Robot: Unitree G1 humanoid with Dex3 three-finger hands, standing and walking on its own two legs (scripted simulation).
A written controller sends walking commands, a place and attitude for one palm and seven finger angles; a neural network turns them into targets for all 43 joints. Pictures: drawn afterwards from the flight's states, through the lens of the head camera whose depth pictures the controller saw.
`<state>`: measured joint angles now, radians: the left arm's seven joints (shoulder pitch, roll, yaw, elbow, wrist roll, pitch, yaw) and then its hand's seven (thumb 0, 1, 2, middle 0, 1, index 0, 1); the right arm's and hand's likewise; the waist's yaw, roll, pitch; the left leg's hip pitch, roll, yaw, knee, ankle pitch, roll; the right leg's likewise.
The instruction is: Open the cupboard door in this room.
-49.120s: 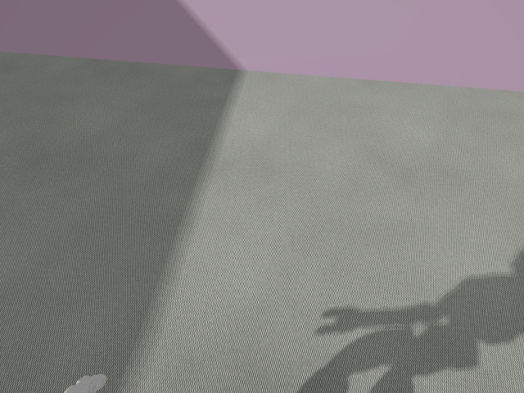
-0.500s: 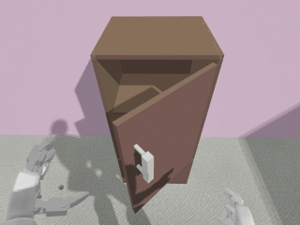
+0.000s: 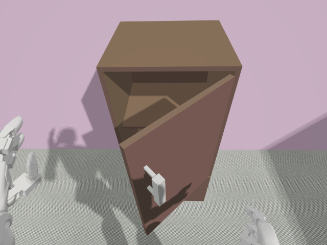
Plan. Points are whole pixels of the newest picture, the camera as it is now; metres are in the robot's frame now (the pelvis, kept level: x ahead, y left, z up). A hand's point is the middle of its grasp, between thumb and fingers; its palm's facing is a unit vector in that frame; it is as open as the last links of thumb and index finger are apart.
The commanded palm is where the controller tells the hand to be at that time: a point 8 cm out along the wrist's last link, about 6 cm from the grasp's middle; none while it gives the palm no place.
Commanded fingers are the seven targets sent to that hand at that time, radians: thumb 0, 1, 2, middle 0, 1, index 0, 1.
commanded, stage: draw the hand back to the body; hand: left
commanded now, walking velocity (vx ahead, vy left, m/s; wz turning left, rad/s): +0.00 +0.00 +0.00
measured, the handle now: (154, 185) +0.28 +0.07 -0.01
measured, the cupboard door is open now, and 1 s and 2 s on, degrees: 43 43 43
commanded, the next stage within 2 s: step back with the hand held close in 0.24 s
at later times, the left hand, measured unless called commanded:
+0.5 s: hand (46, 169) +0.20 +0.24 +0.17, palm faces +0.43 -0.78 -0.45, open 7.5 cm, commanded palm +0.14 +0.28 +0.18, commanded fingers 0.00 0.90 0.90 -0.20 -0.30 -0.20 -0.30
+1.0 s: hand (13, 208) +0.13 +0.27 +0.15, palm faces +0.36 -0.80 -0.48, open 7.5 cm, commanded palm +0.07 +0.31 +0.18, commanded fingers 0.00 0.90 0.90 -0.20 -0.30 -0.20 -0.30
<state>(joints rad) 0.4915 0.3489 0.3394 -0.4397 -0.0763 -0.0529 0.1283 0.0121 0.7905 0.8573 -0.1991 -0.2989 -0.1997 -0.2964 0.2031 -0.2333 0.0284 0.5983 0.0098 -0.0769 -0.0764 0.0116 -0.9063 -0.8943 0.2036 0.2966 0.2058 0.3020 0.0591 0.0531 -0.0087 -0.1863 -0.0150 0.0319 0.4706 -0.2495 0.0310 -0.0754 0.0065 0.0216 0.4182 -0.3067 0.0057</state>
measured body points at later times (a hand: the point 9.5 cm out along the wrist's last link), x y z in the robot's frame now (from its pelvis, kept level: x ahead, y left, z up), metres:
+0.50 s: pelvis +0.00 -0.02 +0.00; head -0.01 -0.04 +0.45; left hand +0.17 +0.28 +0.19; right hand +0.19 -0.25 -0.08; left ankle +0.00 +0.10 -0.74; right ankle -0.05 -0.13 -0.74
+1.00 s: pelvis -0.08 +0.01 +0.00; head -0.06 +0.02 +0.45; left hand +0.11 +0.31 +0.18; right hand +0.09 -0.24 -0.08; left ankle +0.00 +0.10 -0.74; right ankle -0.05 -0.13 -0.74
